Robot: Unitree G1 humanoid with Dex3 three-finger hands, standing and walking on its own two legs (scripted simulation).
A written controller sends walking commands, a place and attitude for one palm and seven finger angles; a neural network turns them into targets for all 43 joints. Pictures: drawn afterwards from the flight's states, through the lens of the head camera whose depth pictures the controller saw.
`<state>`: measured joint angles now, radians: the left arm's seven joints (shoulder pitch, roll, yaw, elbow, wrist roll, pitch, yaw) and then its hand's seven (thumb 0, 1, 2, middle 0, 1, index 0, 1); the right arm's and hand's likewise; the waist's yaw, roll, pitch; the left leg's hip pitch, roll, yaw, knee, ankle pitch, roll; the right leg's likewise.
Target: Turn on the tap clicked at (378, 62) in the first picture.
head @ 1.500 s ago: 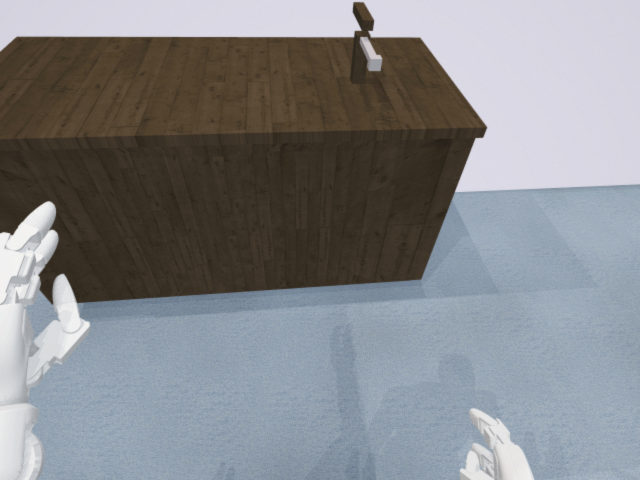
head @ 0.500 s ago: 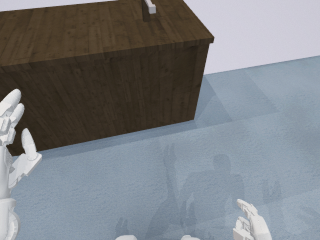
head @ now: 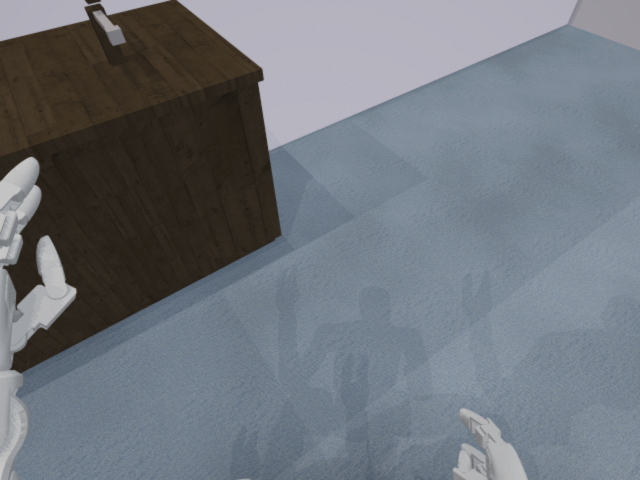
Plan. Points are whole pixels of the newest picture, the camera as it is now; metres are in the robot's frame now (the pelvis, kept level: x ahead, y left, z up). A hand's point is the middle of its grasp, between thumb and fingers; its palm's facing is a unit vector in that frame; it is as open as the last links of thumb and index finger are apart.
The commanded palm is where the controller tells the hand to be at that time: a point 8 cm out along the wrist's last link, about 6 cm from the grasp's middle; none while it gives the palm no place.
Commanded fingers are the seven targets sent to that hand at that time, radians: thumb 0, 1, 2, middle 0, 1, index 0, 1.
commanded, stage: walk to a spot facing it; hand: left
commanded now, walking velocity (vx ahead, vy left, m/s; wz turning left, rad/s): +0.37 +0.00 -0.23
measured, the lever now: (115, 35) +0.91 +0.48 +0.13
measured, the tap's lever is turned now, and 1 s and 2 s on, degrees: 0 0 0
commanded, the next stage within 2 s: turn to face it in 0.68 s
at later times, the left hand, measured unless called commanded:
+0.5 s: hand (141, 200) +0.36 +0.21 +0.19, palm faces +0.36 -0.88 -0.32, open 7.4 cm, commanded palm +0.31 +0.25 +0.21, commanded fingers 0.00 0.90 0.90 -0.20 -0.30 -0.20 -0.30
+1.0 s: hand (274, 120) +0.50 +0.08 +0.19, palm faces +0.20 -0.84 -0.50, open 7.4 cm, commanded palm +0.43 +0.16 +0.21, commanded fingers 0.00 0.90 0.90 -0.20 -0.30 -0.20 -0.30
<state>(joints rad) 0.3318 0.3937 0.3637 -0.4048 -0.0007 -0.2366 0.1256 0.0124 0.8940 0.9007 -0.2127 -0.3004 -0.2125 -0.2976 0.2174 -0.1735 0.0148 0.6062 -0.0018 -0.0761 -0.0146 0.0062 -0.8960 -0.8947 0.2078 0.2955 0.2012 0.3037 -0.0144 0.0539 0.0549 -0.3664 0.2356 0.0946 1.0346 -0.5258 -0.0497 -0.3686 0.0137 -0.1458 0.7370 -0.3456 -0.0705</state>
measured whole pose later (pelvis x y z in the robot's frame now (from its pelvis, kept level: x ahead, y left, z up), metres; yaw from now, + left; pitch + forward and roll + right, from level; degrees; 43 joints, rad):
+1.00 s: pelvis +0.24 -0.10 +0.02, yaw -7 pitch +0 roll +2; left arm 0.49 0.37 0.36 -0.55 0.00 -0.22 0.15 0.01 0.89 0.90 -0.22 -0.30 -0.22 -0.30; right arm 0.15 -0.24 -0.03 0.63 0.01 -0.02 -0.06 0.01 -0.90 -0.89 0.20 0.29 0.20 0.30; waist -0.06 0.00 0.13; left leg -0.51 0.07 0.09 1.14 -0.42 -0.03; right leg -0.28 -0.07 -0.20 0.58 -0.30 -0.06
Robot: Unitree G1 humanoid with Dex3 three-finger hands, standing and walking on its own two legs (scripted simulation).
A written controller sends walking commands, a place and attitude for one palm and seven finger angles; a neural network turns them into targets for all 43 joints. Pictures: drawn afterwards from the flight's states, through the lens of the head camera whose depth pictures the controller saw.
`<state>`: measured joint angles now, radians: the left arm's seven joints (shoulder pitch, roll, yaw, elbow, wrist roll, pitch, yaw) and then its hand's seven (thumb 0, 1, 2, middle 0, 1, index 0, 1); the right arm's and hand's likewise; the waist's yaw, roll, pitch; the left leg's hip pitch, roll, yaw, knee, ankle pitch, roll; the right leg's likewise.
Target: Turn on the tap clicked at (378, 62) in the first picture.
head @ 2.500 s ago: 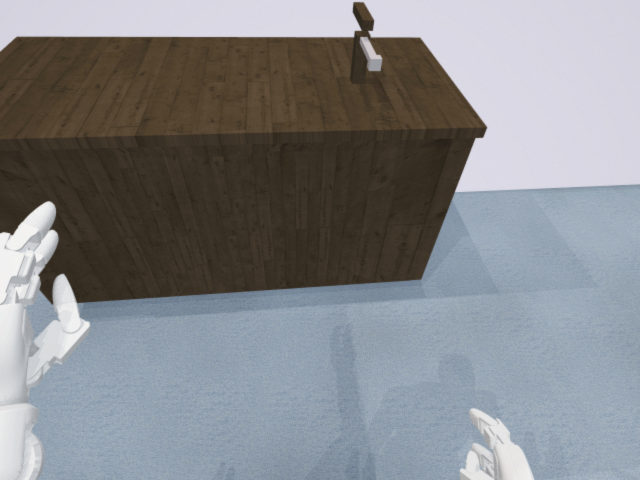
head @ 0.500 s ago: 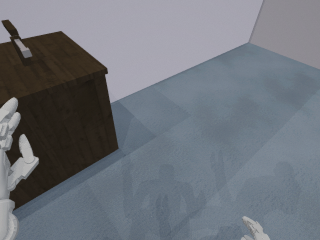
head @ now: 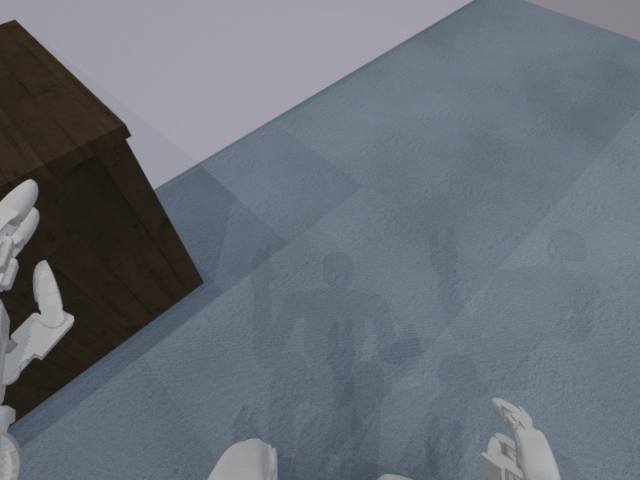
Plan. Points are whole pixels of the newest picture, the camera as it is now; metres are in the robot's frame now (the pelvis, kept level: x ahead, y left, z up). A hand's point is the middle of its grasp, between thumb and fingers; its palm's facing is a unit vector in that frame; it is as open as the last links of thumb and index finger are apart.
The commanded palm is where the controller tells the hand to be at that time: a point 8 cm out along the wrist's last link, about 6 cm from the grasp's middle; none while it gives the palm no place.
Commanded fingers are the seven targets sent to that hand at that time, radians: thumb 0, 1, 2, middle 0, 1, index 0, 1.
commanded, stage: turn to face it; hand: left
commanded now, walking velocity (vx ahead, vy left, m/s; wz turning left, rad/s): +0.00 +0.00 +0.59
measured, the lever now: out of the picture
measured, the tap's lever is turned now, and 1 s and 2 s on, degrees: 0 0 0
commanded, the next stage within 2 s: take the last steps up to it in 0.62 s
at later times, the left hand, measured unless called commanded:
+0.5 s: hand out of the picture +0.20 +0.25 +0.20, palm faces +0.55 -0.71 -0.43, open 7.4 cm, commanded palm +0.15 +0.29 +0.18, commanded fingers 0.00 0.90 0.90 -0.20 -0.30 -0.20 -0.30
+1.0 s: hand out of the picture +0.12 +0.25 +0.18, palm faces +0.69 -0.60 -0.41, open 7.4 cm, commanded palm +0.05 +0.27 +0.18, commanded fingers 0.00 0.90 0.90 -0.20 -0.30 -0.20 -0.30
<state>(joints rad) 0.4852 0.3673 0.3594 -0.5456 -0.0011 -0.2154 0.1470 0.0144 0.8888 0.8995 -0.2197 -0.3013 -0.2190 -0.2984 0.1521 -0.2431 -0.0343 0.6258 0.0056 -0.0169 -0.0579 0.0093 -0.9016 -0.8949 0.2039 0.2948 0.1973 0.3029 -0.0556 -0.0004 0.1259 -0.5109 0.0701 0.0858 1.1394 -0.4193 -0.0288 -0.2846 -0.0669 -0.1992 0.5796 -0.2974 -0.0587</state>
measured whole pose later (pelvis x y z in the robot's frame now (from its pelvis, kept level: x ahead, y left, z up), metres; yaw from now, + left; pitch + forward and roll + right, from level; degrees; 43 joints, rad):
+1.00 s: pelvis +0.01 -0.05 +0.00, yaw +22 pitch +1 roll +1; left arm 0.51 0.38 0.38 -0.59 -0.03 -0.22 0.19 0.01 0.89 0.90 -0.22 -0.30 -0.22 -0.30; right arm 0.24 -0.26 -0.06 0.58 0.00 -0.05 -0.07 0.01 -0.90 -0.90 0.20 0.29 0.19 0.30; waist -0.02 -0.05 0.02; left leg -0.22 0.02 0.14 0.51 -0.31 0.02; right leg -0.31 -0.13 -0.19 0.62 -0.32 0.00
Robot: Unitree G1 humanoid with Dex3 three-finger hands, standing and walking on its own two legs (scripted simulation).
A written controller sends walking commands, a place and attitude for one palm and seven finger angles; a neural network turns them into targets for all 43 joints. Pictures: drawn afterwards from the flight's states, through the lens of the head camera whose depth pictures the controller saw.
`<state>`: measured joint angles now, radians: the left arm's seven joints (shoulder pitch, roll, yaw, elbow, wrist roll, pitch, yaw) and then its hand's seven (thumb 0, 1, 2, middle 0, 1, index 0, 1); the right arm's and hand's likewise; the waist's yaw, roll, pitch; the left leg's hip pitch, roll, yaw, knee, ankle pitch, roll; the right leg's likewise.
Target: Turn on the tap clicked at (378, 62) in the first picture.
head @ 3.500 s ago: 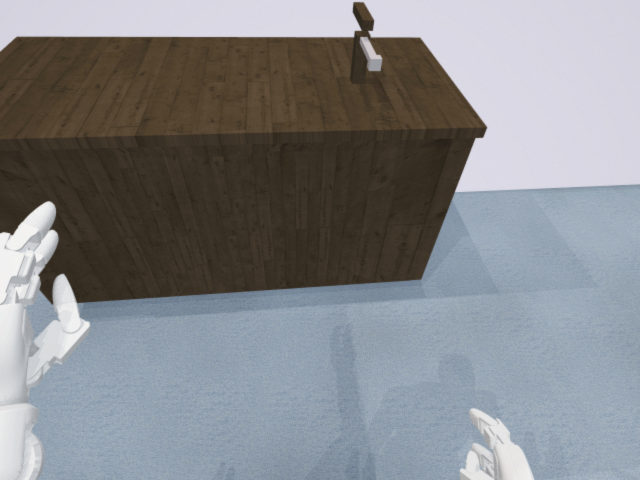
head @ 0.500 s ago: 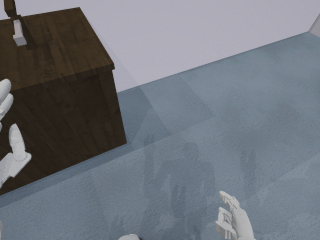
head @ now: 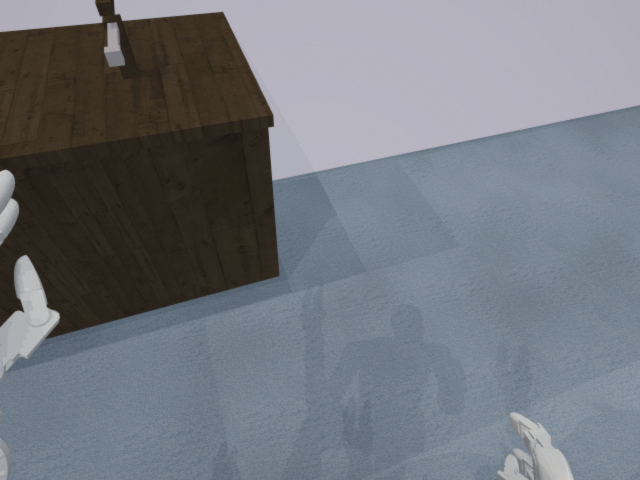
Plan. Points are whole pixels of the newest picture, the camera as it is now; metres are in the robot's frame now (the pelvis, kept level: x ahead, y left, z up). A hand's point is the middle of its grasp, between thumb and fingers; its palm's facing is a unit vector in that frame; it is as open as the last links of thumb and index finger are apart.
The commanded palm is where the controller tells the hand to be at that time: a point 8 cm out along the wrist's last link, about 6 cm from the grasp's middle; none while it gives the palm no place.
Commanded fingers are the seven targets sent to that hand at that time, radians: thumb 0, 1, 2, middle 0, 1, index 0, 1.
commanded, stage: take the last steps up to it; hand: left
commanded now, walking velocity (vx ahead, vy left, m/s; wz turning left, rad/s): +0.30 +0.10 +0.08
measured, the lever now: (114, 56) +0.81 +0.44 +0.11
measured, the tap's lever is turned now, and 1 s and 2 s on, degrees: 0 0 0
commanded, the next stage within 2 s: come to a stop and stand still in 1.88 s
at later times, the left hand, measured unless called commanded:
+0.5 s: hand (63, 301) +0.24 +0.25 +0.16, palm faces +0.41 -0.81 -0.41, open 7.4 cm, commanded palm +0.18 +0.29 +0.19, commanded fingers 0.00 0.90 0.90 -0.20 -0.30 -0.20 -0.30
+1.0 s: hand (87, 198) +0.35 +0.27 +0.18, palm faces +0.39 -0.78 -0.49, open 7.4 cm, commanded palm +0.29 +0.32 +0.19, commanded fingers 0.00 0.90 0.90 -0.20 -0.30 -0.20 -0.30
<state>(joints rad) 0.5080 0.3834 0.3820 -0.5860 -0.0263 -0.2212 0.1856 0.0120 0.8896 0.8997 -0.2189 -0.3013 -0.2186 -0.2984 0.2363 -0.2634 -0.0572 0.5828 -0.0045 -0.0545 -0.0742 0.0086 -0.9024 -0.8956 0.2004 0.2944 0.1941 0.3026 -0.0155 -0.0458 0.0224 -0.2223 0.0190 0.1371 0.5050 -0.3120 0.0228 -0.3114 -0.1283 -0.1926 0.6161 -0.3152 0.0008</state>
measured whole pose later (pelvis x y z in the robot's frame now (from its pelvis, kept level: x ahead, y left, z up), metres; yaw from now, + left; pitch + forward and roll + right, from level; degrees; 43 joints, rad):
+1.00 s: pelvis +0.14 +0.04 -0.01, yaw +2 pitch +0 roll -1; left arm 0.47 0.38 0.35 -0.53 0.00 -0.22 0.14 0.01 0.89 0.90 -0.22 -0.30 -0.21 -0.30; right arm 0.22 -0.13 0.03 0.64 0.00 -0.09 -0.04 0.01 -0.90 -0.89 0.21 0.30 0.20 0.30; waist 0.00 0.06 0.05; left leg -0.27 0.10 0.10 0.75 -0.43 -0.01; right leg -0.33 -0.03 -0.18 0.61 -0.27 -0.04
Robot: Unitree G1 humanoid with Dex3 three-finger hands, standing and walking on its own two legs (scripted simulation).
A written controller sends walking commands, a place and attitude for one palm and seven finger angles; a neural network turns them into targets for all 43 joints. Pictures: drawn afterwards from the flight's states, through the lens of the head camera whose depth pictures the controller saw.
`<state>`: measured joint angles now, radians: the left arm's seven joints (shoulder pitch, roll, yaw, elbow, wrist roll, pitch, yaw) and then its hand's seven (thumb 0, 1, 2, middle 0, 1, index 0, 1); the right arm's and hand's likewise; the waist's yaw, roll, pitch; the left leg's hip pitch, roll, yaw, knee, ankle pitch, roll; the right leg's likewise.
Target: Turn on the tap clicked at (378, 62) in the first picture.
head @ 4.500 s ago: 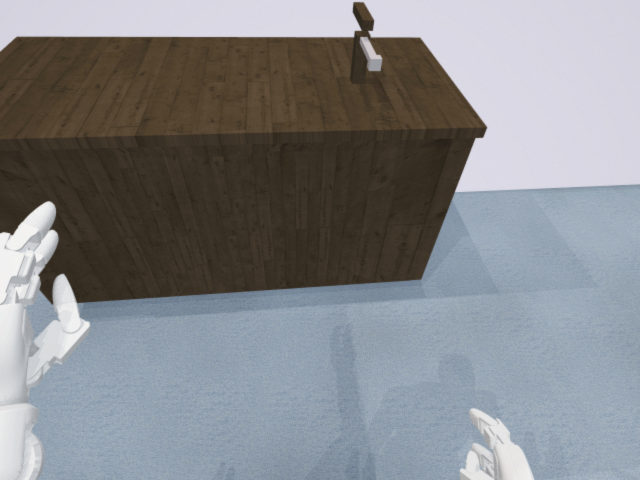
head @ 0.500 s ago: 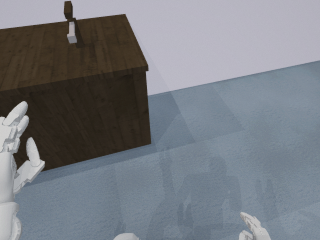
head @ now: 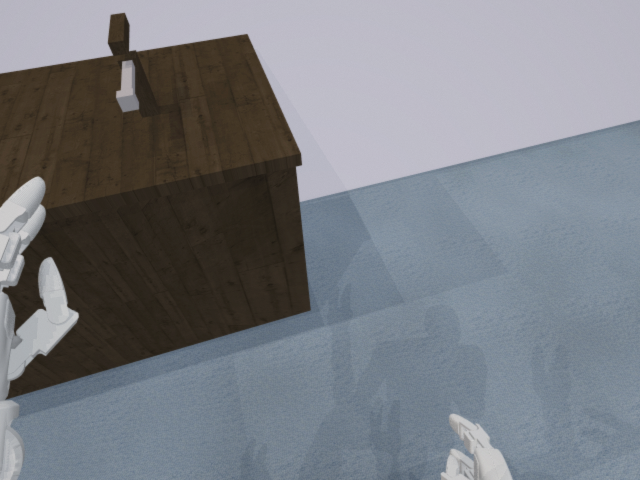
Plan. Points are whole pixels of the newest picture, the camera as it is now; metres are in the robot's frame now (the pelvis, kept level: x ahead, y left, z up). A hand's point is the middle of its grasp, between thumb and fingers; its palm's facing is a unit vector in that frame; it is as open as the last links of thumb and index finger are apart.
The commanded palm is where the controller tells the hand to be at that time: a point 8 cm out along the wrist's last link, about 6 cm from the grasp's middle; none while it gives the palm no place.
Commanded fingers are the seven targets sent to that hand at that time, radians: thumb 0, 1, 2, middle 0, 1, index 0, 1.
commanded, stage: take the last steps up to it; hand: left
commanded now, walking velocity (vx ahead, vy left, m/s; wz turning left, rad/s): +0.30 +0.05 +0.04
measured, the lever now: (127, 100) +0.68 +0.38 +0.11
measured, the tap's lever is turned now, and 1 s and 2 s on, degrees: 0 0 0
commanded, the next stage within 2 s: come to a stop and stand still in 0.88 s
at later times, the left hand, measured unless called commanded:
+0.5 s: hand (95, 192) +0.35 +0.25 +0.20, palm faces +0.39 -0.82 -0.42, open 7.4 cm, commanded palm +0.29 +0.30 +0.19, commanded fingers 0.00 0.90 0.90 -0.20 -0.30 -0.20 -0.30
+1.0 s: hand (164, 148) +0.44 +0.21 +0.19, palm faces +0.36 -0.82 -0.44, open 7.4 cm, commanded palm +0.39 +0.26 +0.19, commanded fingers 0.00 0.90 0.90 -0.20 -0.30 -0.20 -0.30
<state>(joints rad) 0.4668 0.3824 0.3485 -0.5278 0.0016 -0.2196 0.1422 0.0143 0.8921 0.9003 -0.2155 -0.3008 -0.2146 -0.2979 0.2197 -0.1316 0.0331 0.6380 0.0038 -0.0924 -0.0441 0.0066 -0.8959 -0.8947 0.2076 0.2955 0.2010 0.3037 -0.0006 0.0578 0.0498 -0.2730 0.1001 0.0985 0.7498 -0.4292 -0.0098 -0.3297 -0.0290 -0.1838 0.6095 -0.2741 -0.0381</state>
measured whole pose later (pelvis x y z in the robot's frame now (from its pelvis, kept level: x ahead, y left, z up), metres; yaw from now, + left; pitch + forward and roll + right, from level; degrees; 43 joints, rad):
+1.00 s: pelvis +0.22 -0.01 +0.01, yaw -1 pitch +0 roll +1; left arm 0.52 0.38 0.37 -0.58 -0.02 -0.24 0.16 0.01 0.89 0.90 -0.22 -0.30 -0.22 -0.30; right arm 0.20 -0.25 -0.04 0.58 0.00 -0.05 -0.06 0.01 -0.90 -0.90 0.20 0.29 0.20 0.30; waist -0.01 -0.03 0.06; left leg -0.32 0.04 0.15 0.53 -0.22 0.00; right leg -0.20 -0.03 -0.16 0.54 -0.34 -0.05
